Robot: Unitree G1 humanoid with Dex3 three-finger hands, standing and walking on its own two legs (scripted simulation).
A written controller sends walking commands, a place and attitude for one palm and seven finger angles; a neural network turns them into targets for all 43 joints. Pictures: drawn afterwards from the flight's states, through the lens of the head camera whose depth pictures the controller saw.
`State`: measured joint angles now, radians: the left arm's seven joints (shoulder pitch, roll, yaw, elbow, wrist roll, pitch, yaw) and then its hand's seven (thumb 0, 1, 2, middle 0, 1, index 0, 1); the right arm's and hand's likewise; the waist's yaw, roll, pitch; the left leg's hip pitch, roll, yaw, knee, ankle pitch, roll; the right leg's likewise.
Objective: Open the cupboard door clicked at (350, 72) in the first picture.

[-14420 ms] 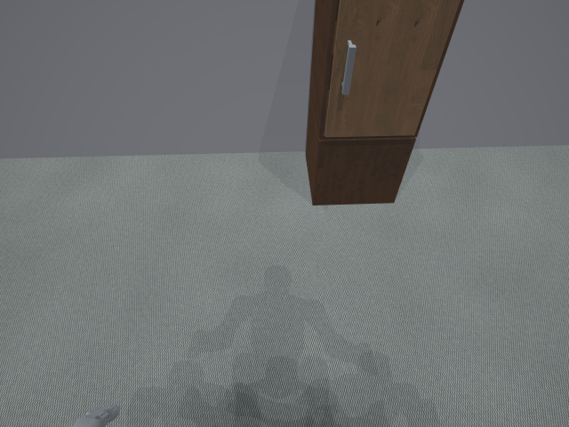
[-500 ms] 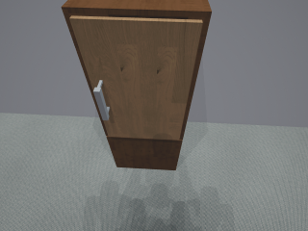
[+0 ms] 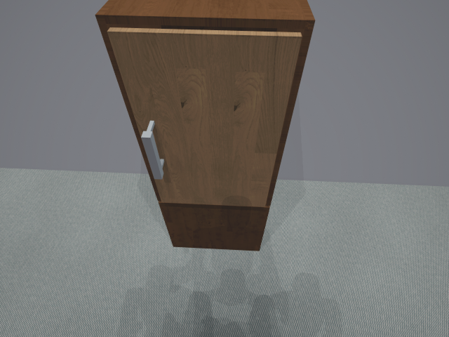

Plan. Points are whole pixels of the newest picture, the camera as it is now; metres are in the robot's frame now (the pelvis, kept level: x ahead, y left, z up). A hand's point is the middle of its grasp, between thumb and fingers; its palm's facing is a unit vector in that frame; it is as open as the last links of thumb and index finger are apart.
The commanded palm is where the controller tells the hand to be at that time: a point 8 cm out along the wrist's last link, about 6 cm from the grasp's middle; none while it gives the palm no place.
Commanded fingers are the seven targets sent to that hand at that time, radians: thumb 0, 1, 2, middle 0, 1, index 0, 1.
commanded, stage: raise the hand with hooked fingers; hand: left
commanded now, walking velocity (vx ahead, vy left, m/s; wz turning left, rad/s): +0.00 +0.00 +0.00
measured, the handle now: (155, 151) +0.55 +0.23 -0.05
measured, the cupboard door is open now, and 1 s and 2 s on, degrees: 0 0 0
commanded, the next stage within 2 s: none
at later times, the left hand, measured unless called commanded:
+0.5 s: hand out of the picture +0.13 +0.20 -0.06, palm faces +0.15 -0.99 -0.07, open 9.5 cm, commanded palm +0.13 +0.25 -0.05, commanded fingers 0.00 0.20 0.60 -0.25 -0.75 -0.25 -0.75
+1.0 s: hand (99, 309) +0.17 +0.24 -0.06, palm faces -0.01 -1.00 -0.05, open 12.5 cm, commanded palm +0.15 +0.30 -0.04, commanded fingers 0.00 -0.38 0.35 -0.29 -1.12 -0.29 -1.12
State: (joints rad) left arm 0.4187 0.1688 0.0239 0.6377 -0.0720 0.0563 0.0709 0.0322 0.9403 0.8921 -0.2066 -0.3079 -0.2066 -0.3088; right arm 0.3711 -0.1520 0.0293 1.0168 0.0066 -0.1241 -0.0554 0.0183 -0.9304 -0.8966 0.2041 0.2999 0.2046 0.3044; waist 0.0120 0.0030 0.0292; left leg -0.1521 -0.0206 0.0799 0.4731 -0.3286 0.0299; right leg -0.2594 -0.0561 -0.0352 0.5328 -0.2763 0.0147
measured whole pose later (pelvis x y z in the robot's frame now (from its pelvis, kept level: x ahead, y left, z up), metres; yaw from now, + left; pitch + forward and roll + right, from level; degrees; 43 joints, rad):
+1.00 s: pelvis -0.06 +0.00 -0.09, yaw +2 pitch +16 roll -3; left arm 0.20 0.33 0.34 0.22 -0.34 -0.40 -0.47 0.00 -0.16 0.44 -0.28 -0.99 -0.28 -0.99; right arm 0.28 -0.30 -0.01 0.57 0.03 -0.25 -0.06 0.01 -0.91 -0.90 0.20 0.30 0.20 0.30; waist -0.02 0.00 -0.12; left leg -0.94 0.02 0.00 1.22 -0.56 0.03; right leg -0.96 -0.04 -0.09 1.14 -0.45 0.00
